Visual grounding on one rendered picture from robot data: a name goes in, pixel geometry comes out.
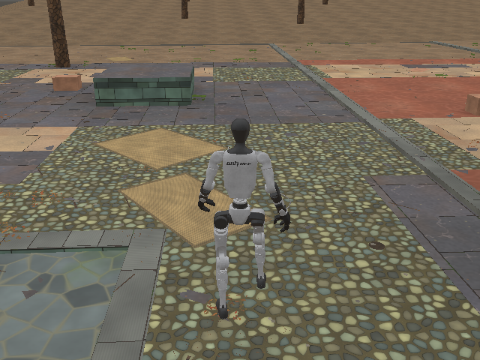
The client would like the right robot forearm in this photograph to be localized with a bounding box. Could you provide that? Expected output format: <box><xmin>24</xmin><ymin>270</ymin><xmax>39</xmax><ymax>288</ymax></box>
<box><xmin>270</xmin><ymin>182</ymin><xmax>288</xmax><ymax>216</ymax></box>

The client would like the right robot upper arm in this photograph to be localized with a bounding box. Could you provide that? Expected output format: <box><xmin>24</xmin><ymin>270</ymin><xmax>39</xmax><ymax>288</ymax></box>
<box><xmin>256</xmin><ymin>151</ymin><xmax>277</xmax><ymax>194</ymax></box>

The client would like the humanoid robot head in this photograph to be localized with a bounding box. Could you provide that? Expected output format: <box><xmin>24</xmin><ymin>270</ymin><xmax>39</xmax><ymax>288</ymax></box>
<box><xmin>227</xmin><ymin>118</ymin><xmax>253</xmax><ymax>155</ymax></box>

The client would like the right robot hand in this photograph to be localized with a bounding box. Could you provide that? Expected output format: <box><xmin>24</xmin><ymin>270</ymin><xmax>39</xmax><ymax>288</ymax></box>
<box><xmin>274</xmin><ymin>212</ymin><xmax>291</xmax><ymax>233</ymax></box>

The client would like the left robot thigh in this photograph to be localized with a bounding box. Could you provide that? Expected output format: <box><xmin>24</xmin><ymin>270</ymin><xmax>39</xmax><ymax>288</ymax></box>
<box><xmin>214</xmin><ymin>210</ymin><xmax>230</xmax><ymax>270</ymax></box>

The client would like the left robot upper arm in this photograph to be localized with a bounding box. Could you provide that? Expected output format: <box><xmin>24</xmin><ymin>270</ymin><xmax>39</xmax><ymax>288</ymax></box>
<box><xmin>203</xmin><ymin>151</ymin><xmax>225</xmax><ymax>191</ymax></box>

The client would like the left robot forearm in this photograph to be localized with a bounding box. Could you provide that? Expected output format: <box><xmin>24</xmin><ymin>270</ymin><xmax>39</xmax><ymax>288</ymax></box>
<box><xmin>199</xmin><ymin>179</ymin><xmax>211</xmax><ymax>203</ymax></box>

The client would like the left robot hand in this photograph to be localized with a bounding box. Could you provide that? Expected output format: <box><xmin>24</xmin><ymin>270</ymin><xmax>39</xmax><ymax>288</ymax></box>
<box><xmin>198</xmin><ymin>199</ymin><xmax>215</xmax><ymax>212</ymax></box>

